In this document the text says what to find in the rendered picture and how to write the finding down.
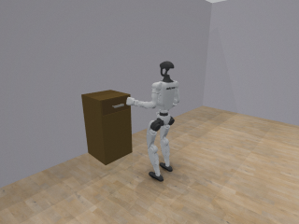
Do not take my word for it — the handle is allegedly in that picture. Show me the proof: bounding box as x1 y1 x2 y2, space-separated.
113 104 124 108

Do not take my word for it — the left robot forearm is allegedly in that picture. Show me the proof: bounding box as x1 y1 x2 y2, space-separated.
133 100 153 109

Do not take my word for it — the robot left hand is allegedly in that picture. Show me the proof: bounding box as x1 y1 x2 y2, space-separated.
126 97 135 105

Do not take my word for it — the left robot upper arm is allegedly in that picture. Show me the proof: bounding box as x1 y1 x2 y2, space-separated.
151 82 162 109

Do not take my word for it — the humanoid robot head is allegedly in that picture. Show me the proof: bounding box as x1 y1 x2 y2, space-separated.
160 61 175 83

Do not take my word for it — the robot left shin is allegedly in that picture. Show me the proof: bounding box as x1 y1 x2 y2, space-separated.
148 147 160 176

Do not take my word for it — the drawer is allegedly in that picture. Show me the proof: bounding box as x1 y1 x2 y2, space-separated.
101 95 130 116

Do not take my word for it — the cabinet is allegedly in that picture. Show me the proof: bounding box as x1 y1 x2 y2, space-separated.
81 90 133 165

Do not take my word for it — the right robot upper arm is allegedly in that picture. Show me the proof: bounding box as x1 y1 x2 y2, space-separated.
173 80 180 104

